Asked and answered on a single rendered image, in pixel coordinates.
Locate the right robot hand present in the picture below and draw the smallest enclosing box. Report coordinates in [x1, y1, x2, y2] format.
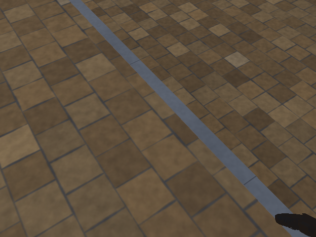
[275, 213, 316, 237]

